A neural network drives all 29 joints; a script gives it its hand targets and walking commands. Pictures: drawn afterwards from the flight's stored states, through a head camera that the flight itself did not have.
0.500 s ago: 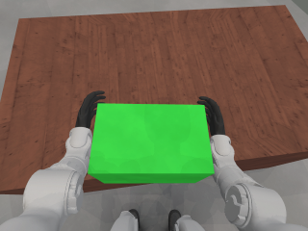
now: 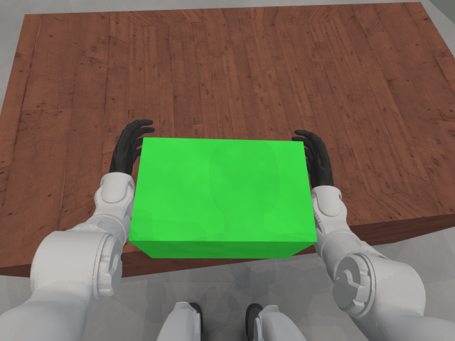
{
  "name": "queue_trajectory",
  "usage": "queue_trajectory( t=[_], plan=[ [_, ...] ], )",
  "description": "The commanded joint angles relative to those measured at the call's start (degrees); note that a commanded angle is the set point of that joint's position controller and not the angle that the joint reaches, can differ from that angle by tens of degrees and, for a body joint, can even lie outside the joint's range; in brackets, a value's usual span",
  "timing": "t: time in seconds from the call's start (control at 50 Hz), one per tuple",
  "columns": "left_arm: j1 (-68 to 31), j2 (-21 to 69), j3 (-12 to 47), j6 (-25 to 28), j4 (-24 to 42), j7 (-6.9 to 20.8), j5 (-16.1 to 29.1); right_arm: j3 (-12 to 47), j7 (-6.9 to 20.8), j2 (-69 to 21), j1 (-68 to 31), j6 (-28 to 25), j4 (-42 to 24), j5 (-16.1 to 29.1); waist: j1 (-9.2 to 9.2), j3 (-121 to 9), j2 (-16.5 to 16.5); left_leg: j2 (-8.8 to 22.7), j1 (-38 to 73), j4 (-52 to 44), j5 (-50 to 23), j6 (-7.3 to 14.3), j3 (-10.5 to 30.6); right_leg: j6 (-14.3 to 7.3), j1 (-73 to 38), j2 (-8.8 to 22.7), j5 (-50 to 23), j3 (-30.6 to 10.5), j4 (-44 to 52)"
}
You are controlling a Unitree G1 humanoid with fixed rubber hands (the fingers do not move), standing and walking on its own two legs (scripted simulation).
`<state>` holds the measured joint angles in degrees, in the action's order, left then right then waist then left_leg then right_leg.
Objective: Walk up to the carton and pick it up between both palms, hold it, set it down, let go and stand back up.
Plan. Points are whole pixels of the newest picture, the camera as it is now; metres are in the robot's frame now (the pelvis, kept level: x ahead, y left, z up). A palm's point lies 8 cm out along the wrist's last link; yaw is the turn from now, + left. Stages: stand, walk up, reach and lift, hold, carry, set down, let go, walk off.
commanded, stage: set down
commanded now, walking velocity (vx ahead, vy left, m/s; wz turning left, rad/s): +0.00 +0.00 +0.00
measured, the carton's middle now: (222, 203) +0.36 +0.02 -0.06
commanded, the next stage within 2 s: none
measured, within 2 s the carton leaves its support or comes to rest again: rests again in 1.78 s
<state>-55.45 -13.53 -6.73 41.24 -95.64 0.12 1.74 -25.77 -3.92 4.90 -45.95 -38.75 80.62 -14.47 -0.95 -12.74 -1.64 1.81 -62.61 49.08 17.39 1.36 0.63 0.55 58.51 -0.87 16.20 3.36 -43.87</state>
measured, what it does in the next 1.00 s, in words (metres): stands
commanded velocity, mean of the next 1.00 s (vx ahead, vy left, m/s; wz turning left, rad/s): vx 0.00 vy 0.00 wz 0.00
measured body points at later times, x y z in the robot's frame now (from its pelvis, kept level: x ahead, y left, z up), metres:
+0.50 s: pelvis +0.00 +0.00 +0.00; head +0.16 +0.02 +0.42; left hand +0.44 +0.19 -0.03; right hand +0.42 -0.16 -0.03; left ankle +0.03 +0.10 -0.68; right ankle +0.02 -0.13 -0.68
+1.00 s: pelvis +0.01 +0.00 -0.01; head +0.16 +0.02 +0.41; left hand +0.45 +0.20 -0.04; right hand +0.42 -0.17 -0.05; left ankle +0.03 +0.10 -0.68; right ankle +0.02 -0.13 -0.68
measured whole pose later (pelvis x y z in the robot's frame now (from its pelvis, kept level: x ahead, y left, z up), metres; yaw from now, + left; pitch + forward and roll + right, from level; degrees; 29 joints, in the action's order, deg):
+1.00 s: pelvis +0.01 +0.00 -0.01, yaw -2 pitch +33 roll -4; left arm -53.6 -14.6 -7.5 35.7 -90.5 -1.1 3.9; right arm -14.7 -4.8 5.5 -48.4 -36.3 84.8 -2.0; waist -0.7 -15.2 -1.6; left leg 2.6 -66.0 53.1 20.1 1.5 -1.2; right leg 0.8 63.0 -1.1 18.4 2.0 -48.4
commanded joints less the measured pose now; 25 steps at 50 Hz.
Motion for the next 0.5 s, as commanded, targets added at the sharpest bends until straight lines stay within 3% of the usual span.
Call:
queue_trajectory(
  t=[0.0,0.48],
  plan=[
    [-27.9,31.1,3.5,2.0,7.7,6.2,-7.7,9.8,7.9,-32.5,-28.3,-1.9,-0.2,-8.5,-1.12,-38.9,-3.9,0.2,32.0,-2.5,-20.5,-5.2,-2.4,-1.5,-11.1,-0.5,-8.6,2.8,4.7],
    [-24.8,25.7,-1.3,1.3,7.1,6.0,-11.4,5.5,7.5,-30.1,-24.4,-1.7,0.6,-11.5,-0.88,-35.1,-3.9,0.0,29.9,-2.7,-18.9,-4.9,-3.2,-1.6,-11.6,0.3,-8.7,2.0,4.2]
  ],
)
